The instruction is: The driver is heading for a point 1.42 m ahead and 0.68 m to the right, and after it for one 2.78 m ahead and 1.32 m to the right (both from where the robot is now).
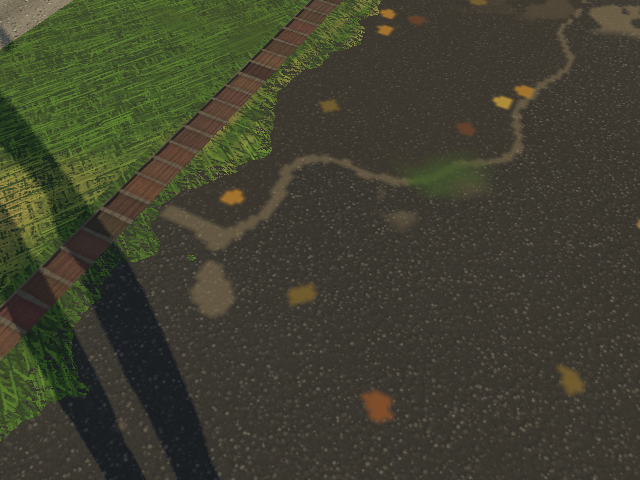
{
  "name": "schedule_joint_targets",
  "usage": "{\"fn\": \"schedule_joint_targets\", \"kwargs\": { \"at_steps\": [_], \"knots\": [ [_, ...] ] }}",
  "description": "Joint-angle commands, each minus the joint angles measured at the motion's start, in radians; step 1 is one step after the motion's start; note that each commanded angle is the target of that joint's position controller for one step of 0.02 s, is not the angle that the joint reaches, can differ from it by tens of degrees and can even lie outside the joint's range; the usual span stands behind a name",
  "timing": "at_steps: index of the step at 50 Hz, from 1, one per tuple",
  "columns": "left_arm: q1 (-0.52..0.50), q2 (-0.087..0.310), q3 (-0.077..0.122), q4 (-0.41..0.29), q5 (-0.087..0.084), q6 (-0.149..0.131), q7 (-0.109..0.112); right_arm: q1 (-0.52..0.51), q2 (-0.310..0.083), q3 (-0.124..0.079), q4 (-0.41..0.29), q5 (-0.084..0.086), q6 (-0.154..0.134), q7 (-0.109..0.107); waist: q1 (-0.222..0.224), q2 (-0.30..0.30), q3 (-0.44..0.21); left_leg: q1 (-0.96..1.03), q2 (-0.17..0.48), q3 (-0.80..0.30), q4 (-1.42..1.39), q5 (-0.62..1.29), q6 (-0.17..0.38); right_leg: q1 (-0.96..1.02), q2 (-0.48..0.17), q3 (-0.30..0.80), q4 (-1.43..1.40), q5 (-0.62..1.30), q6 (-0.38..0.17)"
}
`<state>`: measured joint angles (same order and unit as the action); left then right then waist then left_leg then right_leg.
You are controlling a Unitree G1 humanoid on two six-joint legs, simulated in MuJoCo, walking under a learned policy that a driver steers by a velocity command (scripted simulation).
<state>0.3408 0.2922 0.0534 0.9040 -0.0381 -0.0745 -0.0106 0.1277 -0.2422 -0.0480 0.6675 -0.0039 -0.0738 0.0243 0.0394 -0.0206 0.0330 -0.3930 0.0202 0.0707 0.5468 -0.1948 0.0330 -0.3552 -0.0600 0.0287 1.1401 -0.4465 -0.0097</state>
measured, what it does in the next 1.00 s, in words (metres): walks ahead, turning right: right foot, then left foot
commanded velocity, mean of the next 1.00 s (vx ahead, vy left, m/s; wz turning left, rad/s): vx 0.50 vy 0.00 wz -0.52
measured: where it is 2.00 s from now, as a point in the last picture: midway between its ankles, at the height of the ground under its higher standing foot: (531, 301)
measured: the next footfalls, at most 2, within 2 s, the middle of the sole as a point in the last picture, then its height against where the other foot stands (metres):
right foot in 0.42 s outside the picture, level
left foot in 0.92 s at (383, 371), level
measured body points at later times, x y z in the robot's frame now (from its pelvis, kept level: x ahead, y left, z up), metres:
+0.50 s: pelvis +0.25 -0.07 -0.02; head +0.30 -0.09 +0.43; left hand +0.49 +0.14 -0.11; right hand +0.24 -0.37 -0.14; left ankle +0.12 +0.11 -0.64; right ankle +0.32 -0.16 -0.73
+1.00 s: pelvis +0.54 -0.13 -0.01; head +0.56 -0.14 +0.44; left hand +0.75 +0.07 -0.12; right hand +0.56 -0.46 -0.08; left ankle +0.66 -0.08 -0.73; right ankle +0.35 -0.17 -0.66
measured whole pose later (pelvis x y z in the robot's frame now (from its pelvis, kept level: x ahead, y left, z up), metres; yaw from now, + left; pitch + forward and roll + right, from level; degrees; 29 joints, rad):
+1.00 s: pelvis +0.54 -0.13 -0.01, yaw -35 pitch +2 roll +1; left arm 0.36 0.30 0.07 0.73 -0.03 -0.03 0.02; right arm 0.09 -0.27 -0.06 0.71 -0.01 -0.13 0.02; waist 0.04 -0.04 0.00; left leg -0.42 -0.04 0.01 0.54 -0.16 0.02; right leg -0.30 0.07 0.17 1.06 -0.49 -0.03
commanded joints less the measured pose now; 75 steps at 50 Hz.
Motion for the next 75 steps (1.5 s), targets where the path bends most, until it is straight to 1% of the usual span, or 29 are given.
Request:
{"fn": "schedule_joint_targets", "kwargs": {
  "at_steps": [1,8,16,19,21,22,23,24,25,26,28,34,40,43,45,46,47,48,49,51,52,58,67,69,71,72,73,74,75],
  "knots": [
    [-0.035,0.095,0.032,-0.086,0.007,0.001,0.008,0.103,-0.097,-0.038,0.004,-0.002,-0.021,-0.001,-0.052,0.151,-0.092,0.308,0.26,-0.268,-0.325,0.099,0.166,-0.298,-0.093,0.064,0.062,0.139,-0.002],
    [-0.116,0.03,0.027,-0.124,0.013,0.039,0.002,0.111,-0.125,-0.058,0.078,-0.016,-0.047,-0.029,-0.03,0.084,0.003,0.268,0.242,-0.018,-0.42,0.246,0.152,-0.358,-0.083,0.083,-0.149,0.397,0.019],
    [-0.344,0.019,0.009,-0.232,0.018,0.035,-0.049,0.192,-0.195,-0.081,0.136,0.016,-0.009,-0.044,-0.104,0.063,0.075,0.45,0.288,0.114,-0.364,0.318,0.112,-0.373,-0.05,-0.052,-0.454,0.399,-0.042],
    [-0.278,0.061,0.032,-0.247,0.016,0.041,-0.055,0.168,-0.237,-0.091,0.134,0.028,0.012,-0.049,-0.042,0.109,-0.003,0.494,0.286,0.155,-0.174,0.764,0.078,-0.209,0.039,-0.141,-0.469,0.25,-0.099],
    [-0.001,0.16,0.089,-0.182,0.011,0.045,-0.038,0.145,-0.235,-0.084,0.127,0.037,0.023,-0.051,0.108,0.082,-0.153,0.363,0.219,0.194,0.22,0.821,0.021,0.199,0.134,-0.155,-0.564,0.305,-0.166],
    [0.099,0.268,0.119,-0.161,0.011,0.055,-0.015,0.172,-0.151,-0.055,0.101,-0.003,0.011,-0.051,0.107,-0.118,-0.222,0.069,0.148,0.189,0.562,0.235,-0.032,0.473,-0.063,0.161,-0.586,0.374,-0.234],
    [0.04,0.319,0.116,-0.199,0.015,0.038,-0.022,0.228,-0.062,-0.024,0.049,-0.004,-0.024,-0.04,0.005,-0.268,-0.371,-0.29,-0.068,-0.023,0.863,-0.405,-0.079,0.728,-0.267,0.766,-0.782,0.139,-0.442],
    [0.057,0.224,0.089,-0.208,0.018,0.025,-0.033,0.1,-0.16,-0.041,0.036,0.036,-0.059,-0.027,0.083,-0.099,-0.363,-0.397,-0.019,-0.172,0.897,-0.358,-0.05,0.72,-0.273,0.765,-0.873,0.101,-0.39],
    [0.03,0.179,0.076,-0.202,0.021,0.013,-0.032,0.044,-0.166,-0.042,0.016,0.056,-0.074,-0.023,0.069,-0.074,-0.236,-0.44,0.02,-0.16,0.847,-0.275,-0.022,0.614,-0.243,0.619,-0.864,0.153,-0.35],
    [-0.038,0.147,0.066,-0.212,0.018,0.007,-0.031,0.044,-0.154,-0.039,0.029,0.037,-0.078,-0.032,0.017,0.017,-0.15,-0.391,0.068,-0.16,0.756,-0.199,-0.015,0.456,-0.196,0.496,-0.857,0.261,-0.313],
    [-0.125,0.096,0.048,-0.244,0.033,0.005,-0.02,0.07,-0.171,-0.053,0.044,0.003,-0.057,-0.036,-0.046,-0.009,-0.103,-0.254,0.111,-0.165,0.637,-0.126,-0.026,0.259,-0.135,0.365,-0.884,0.414,-0.287],
    [-0.061,0.145,0.062,-0.236,0.021,0.003,0.015,-0.052,-0.107,-0.035,0.0,-0.012,-0.024,-0.036,-0.025,-0.023,-0.049,-0.237,0.065,-0.126,0.291,0.118,-0.097,0.135,-0.057,0.226,-0.916,0.535,-0.257],
    [0.019,0.148,0.065,-0.211,0.011,0.021,0.025,-0.208,-0.114,-0.027,-0.045,0.011,-0.046,-0.006,0.039,-0.073,-0.026,-0.138,-0.009,-0.134,-0.007,0.272,-0.087,0.16,-0.059,0.284,-0.851,0.369,-0.208],
    [0.018,0.145,0.066,-0.212,0.013,0.03,0.031,-0.18,-0.151,-0.041,-0.046,0.015,-0.061,0.004,0.013,-0.102,-0.033,-0.086,-0.017,-0.151,-0.062,0.168,-0.054,0.231,-0.089,0.373,-0.767,0.365,-0.188],
    [-0.013,0.122,0.059,-0.226,0.016,0.035,0.031,-0.045,-0.179,-0.06,-0.012,0.011,-0.072,-0.002,-0.063,-0.117,-0.083,0.101,-0.024,-0.124,-0.119,0.142,-0.011,0.216,-0.046,0.373,-0.653,0.446,-0.152],
    [-0.025,0.071,0.04,-0.244,0.025,0.032,0.026,0.086,-0.221,-0.075,0.004,-0.008,-0.076,-0.01,-0.127,-0.066,-0.199,0.335,0.086,-0.215,-0.093,0.124,0.045,0.13,0.009,0.315,-0.441,0.414,-0.116],
    [0.079,0.004,0.02,-0.268,0.022,0.025,0.028,0.221,-0.304,-0.094,0.02,-0.026,-0.07,-0.017,-0.113,0.161,-0.352,0.697,0.314,-0.567,-0.118,0.018,0.17,-0.164,0.146,0.181,-0.098,0.094,-0.042],
    [0.138,0.045,0.018,-0.278,-0.003,0.018,0.029,0.253,-0.285,-0.091,0.048,-0.005,-0.059,-0.006,-0.093,0.366,-0.38,0.772,0.424,-0.904,-0.224,-0.244,0.251,-0.398,0.131,0.154,0.105,-0.164,-0.021],
    [0.072,0.138,0.04,-0.26,-0.008,0.022,0.029,0.195,-0.19,-0.067,0.027,0.006,-0.053,-0.008,-0.115,0.216,-0.235,0.654,0.383,-0.792,-0.255,-0.359,0.208,-0.46,0.07,0.171,0.187,-0.078,-0.011],
    [-0.057,0.142,0.047,-0.286,0.017,0.032,0.026,0.103,-0.133,-0.045,0.023,-0.003,-0.036,-0.014,-0.097,0.098,-0.071,0.4,0.291,-0.506,-0.284,-0.164,0.147,-0.417,0.004,0.115,0.142,0.065,-0.005],
    [-0.069,0.127,0.051,-0.292,0.019,0.036,0.021,0.08,-0.115,-0.037,0.03,-0.007,-0.035,-0.016,-0.075,0.112,-0.038,0.326,0.255,-0.42,-0.309,-0.078,0.135,-0.381,-0.024,0.114,0.096,0.104,-0.006],
    [-0.107,0.042,0.029,-0.321,0.018,0.049,0.013,0.115,-0.16,-0.05,0.089,-0.004,-0.052,-0.015,-0.058,0.088,-0.02,0.276,0.239,-0.197,-0.395,0.175,0.176,-0.375,-0.048,0.094,-0.089,0.245,0.013],
    [-0.356,0.024,0.005,-0.388,0.015,0.014,-0.033,0.227,-0.227,-0.054,0.177,0.033,-0.01,-0.014,-0.125,0.092,0.042,0.406,0.251,-0.066,-0.367,0.293,0.14,-0.285,-0.006,-0.036,-0.535,0.379,-0.024],
    [-0.332,0.051,0.016,-0.391,0.019,0.012,-0.037,0.225,-0.246,-0.058,0.191,0.04,0.003,-0.017,-0.088,0.117,0.021,0.453,0.265,-0.054,-0.294,0.479,0.123,-0.21,0.026,-0.061,-0.584,0.304,-0.058],
    [-0.101,0.119,0.056,-0.32,0.03,0.014,-0.027,0.211,-0.241,-0.05,0.198,0.043,0.012,-0.025,0.045,0.111,-0.124,0.393,0.207,0.02,-0.02,0.737,0.078,0.149,0.09,-0.107,-0.659,0.365,-0.112],
    [0.073,0.187,0.081,-0.282,0.035,0.021,-0.012,0.207,-0.197,-0.03,0.178,0.019,0.007,-0.028,0.116,0.042,-0.251,0.179,0.166,0.043,0.254,0.503,0.037,0.462,-0.041,0.051,-0.61,0.417,-0.163],
    [0.104,0.291,0.092,-0.273,0.04,0.023,-0.005,0.303,-0.069,0.013,0.141,-0.001,-0.014,-0.018,0.038,-0.229,-0.367,-0.22,-0.018,0.016,0.626,-0.251,-0.028,0.761,-0.309,0.558,-0.701,0.279,-0.328],
    [0.124,0.206,0.072,-0.278,0.033,0.018,-0.008,0.255,-0.157,-0.006,0.158,0.023,-0.037,-0.01,0.086,-0.165,-0.436,-0.324,-0.011,-0.152,0.766,-0.388,-0.023,0.769,-0.339,0.711,-0.796,0.208,-0.352],
    [0.065,0.165,0.055,-0.272,0.035,0.012,-0.01,0.167,-0.2,-0.02,0.123,0.051,-0.047,-0.005,0.078,-0.135,-0.275,-0.405,0.037,-0.144,0.789,-0.322,-0.013,0.661,-0.297,0.545,-0.805,0.269,-0.308]
  ]
}}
